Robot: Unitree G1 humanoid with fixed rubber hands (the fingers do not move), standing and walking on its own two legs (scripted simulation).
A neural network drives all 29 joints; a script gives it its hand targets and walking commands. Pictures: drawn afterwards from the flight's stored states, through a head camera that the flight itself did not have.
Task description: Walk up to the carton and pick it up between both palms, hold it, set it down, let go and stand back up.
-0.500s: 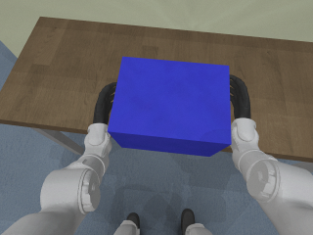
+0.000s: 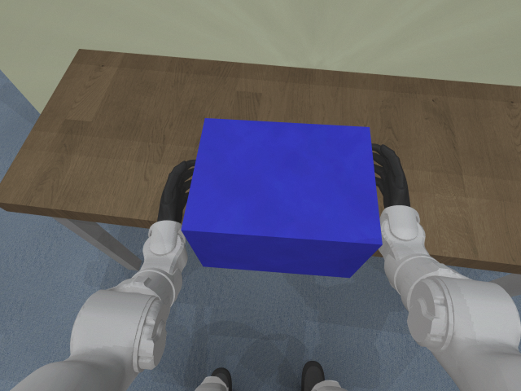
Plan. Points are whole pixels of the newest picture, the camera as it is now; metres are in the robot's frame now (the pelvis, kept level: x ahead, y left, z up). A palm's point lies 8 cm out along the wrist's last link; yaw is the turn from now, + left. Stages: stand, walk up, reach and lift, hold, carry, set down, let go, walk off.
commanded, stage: reach and lift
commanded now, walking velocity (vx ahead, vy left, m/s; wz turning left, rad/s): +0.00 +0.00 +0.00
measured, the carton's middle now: (280, 201) +0.41 +0.00 -0.03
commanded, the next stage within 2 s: hold in 2.00 s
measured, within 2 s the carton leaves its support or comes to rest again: leaves its support in 0.08 s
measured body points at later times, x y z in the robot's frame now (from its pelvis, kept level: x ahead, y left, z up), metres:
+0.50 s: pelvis +0.00 +0.01 +0.02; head +0.01 +0.00 +0.47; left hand +0.40 +0.18 +0.10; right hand +0.43 -0.17 +0.13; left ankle +0.01 +0.15 -0.72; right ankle +0.04 -0.14 -0.72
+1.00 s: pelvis +0.02 +0.01 +0.03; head +0.01 +0.02 +0.48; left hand +0.39 +0.17 +0.13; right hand +0.40 -0.19 +0.14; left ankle +0.01 +0.15 -0.72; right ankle +0.04 -0.14 -0.72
